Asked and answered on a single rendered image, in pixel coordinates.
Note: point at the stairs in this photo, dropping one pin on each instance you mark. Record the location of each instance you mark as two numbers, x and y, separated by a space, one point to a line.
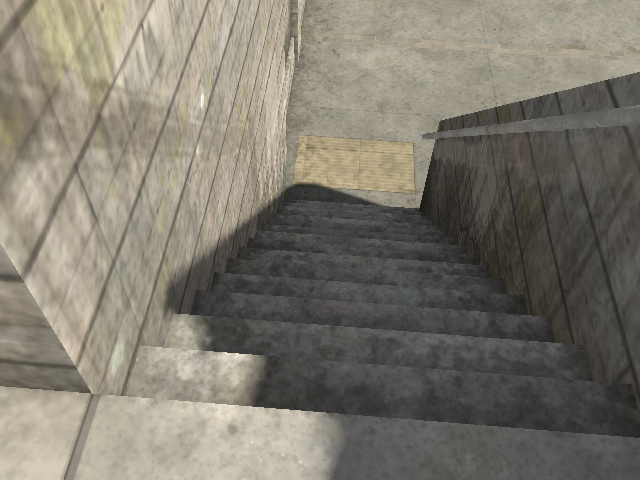
372 310

